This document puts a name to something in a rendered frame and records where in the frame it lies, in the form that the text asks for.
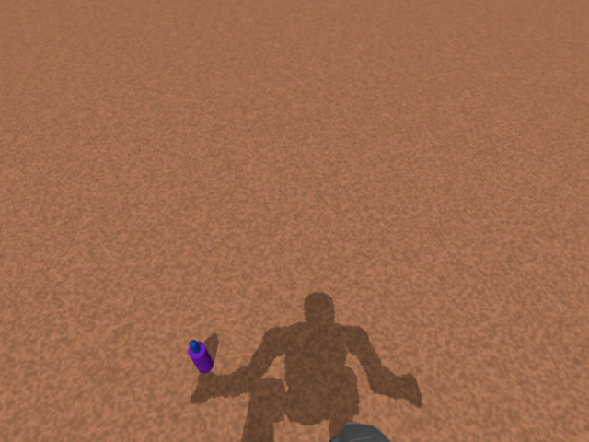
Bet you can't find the bottle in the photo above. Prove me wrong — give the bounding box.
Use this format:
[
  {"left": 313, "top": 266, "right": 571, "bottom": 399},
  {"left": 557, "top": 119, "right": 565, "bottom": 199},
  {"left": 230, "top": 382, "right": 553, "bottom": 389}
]
[{"left": 188, "top": 340, "right": 214, "bottom": 373}]

